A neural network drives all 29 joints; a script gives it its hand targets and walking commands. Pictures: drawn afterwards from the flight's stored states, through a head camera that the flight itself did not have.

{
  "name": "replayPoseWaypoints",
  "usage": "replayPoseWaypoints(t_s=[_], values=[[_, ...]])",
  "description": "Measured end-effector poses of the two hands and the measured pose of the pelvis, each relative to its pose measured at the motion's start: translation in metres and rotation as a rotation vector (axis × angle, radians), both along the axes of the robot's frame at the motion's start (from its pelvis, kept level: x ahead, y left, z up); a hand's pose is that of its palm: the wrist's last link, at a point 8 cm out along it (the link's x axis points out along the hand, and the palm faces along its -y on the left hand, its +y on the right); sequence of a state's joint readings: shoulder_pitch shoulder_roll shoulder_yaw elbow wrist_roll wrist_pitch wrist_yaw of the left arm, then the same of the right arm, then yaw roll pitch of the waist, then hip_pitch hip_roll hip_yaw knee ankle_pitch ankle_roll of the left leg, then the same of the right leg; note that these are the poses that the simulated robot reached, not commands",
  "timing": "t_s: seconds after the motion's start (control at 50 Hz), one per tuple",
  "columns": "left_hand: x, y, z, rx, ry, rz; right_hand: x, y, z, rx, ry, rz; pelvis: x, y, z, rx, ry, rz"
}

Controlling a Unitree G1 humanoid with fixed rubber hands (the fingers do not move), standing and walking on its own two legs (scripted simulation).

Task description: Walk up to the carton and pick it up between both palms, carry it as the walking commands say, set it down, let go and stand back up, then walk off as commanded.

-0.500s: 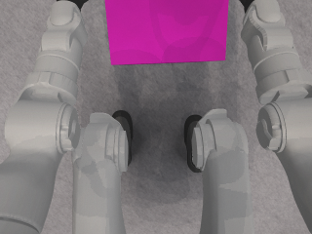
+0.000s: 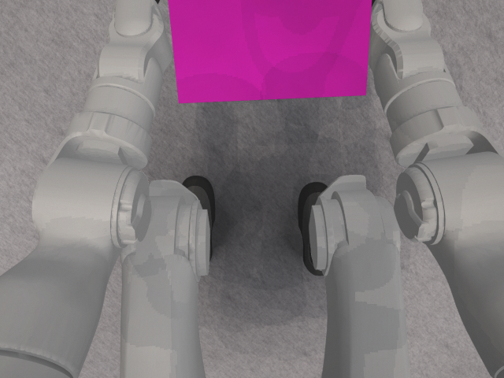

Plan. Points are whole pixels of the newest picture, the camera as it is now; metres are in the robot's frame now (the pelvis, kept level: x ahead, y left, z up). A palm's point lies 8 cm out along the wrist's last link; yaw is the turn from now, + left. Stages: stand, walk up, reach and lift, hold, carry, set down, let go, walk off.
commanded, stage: reach and lift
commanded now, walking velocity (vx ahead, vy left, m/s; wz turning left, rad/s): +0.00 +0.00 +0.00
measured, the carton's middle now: out of the picture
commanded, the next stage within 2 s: none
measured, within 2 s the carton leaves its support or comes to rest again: leaves its support in 0.30 s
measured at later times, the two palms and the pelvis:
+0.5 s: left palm out of the picture +0.54 +0.14 -0.16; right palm out of the picture +0.53 -0.14 -0.17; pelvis +0.01 +0.00 -0.01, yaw +0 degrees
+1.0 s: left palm out of the picture +0.54 +0.14 -0.09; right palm out of the picture +0.54 -0.14 -0.09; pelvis +0.00 +0.00 +0.02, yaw -1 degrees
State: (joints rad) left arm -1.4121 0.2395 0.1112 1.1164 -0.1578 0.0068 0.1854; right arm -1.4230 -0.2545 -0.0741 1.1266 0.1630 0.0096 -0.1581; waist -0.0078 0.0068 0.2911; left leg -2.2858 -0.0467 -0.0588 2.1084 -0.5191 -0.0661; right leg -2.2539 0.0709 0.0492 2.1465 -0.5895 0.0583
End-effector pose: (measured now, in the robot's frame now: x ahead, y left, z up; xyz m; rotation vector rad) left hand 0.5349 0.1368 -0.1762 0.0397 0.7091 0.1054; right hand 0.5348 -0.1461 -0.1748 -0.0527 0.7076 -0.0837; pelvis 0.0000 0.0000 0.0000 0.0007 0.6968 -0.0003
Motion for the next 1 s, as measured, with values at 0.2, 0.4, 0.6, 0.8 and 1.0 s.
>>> replayPoseWaypoints(t_s=[0.2, 0.4, 0.6, 0.8, 1.0], values=[[0.003, 0.000, 0.004, -0.017, 0.034, 0.025, 0.005, 0.001, 0.004, 0.004, 0.033, -0.006, 0.000, 0.000, -0.011, 0.003, -0.027, -0.006], [0.006, 0.006, 0.011, -0.018, 0.039, 0.024, 0.000, 0.005, 0.003, 0.038, 0.040, -0.011, 0.007, 0.001, -0.015, 0.002, -0.011, -0.006], [0.006, 0.001, 0.027, -0.022, 0.004, 0.041, 0.000, 0.003, 0.020, 0.036, 0.009, -0.043, 0.007, 0.002, -0.011, 0.001, 0.013, -0.006], [0.004, -0.003, 0.053, -0.028, -0.021, 0.060, 0.007, 0.001, 0.058, 0.021, -0.022, -0.050, 0.002, 0.002, 0.000, 0.000, 0.053, -0.013], [0.003, 0.003, 0.082, -0.033, -0.021, 0.067, 0.005, 0.007, 0.085, 0.026, -0.023, -0.047, 0.003, 0.003, 0.020, -0.003, 0.097, -0.006]])
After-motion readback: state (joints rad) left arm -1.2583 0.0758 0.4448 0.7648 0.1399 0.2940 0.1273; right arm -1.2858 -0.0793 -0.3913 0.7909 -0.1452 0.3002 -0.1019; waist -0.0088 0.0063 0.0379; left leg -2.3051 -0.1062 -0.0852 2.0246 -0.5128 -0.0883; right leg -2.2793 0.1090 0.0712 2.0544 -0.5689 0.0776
